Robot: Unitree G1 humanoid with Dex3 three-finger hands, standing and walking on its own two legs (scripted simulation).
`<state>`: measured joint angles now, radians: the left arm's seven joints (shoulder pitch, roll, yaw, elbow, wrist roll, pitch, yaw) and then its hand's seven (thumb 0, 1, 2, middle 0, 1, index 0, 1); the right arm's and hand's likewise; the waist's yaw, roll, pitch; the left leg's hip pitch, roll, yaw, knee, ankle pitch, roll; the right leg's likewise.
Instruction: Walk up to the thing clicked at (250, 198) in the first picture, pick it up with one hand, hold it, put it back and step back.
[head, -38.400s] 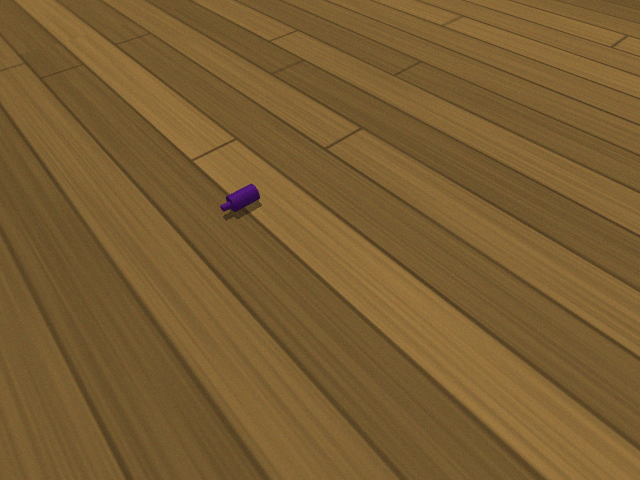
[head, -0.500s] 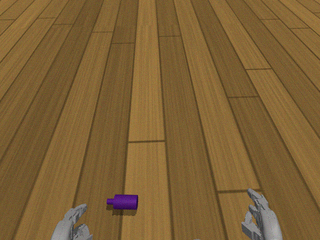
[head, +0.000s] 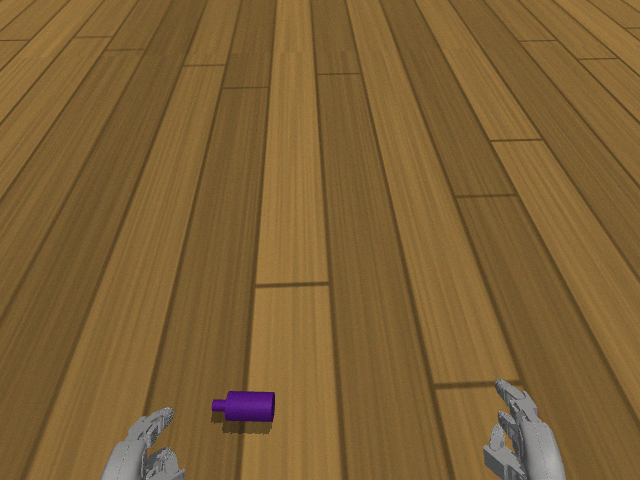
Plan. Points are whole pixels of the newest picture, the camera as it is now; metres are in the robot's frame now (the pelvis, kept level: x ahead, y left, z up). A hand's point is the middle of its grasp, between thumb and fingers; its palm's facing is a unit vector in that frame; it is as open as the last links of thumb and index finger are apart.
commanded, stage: home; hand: left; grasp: from above
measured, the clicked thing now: (243, 406) +0.44 +0.22 -0.68
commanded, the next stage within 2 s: stand in 0.36 s
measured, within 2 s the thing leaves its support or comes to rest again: neither
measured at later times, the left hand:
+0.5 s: hand (175, 479) +0.16 +0.19 -0.06, palm faces +0.02 -0.97 -0.25, open 7.4 cm
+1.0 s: hand out of the picture +0.05 +0.24 -0.11, palm faces +0.04 -0.95 -0.31, open 7.4 cm
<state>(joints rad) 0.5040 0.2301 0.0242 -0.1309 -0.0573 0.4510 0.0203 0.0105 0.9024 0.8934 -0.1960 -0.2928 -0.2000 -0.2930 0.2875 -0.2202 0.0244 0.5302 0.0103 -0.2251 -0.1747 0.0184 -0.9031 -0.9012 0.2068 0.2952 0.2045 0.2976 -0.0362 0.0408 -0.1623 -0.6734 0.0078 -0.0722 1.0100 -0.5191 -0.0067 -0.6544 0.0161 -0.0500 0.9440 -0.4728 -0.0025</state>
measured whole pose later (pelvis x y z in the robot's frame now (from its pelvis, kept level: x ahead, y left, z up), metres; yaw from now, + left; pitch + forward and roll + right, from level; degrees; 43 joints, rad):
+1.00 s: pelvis +0.00 +0.01 +0.06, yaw +0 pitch -3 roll +0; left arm 0.19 0.26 0.04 1.04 0.03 0.02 0.04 0.01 0.90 0.89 -0.20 -0.30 -0.20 -0.30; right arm 0.18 -0.27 -0.04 1.04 -0.04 -0.01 -0.03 0.01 -0.91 -0.90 0.21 0.30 0.20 0.30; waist 0.02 0.00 0.07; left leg -0.15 -0.03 -0.03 0.47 -0.28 0.02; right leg -0.16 -0.03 -0.01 0.47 -0.26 0.02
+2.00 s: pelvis -0.01 +0.00 +0.07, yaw +0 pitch -3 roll +0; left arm 0.12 0.30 0.03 1.17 0.01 0.00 0.01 0.00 0.90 0.89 -0.20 -0.30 -0.20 -0.30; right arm 0.14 -0.32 -0.01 1.14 -0.02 -0.01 -0.02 0.01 -0.91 -0.90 0.21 0.30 0.20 0.30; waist 0.01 0.01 0.06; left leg -0.08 -0.01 -0.04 0.32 -0.19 0.00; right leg -0.10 -0.01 -0.01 0.32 -0.17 0.01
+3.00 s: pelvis +0.00 -0.01 +0.07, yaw -1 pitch -2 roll +0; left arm 0.11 0.33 0.02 1.15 0.00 0.00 0.00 0.00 0.90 0.89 -0.20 -0.29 -0.20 -0.30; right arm 0.13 -0.34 0.00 1.13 -0.01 -0.01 0.00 0.01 -0.91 -0.90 0.21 0.30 0.20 0.30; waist 0.00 0.01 0.05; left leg -0.08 0.00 -0.03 0.31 -0.19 -0.01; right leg -0.11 0.00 -0.01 0.32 -0.17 0.00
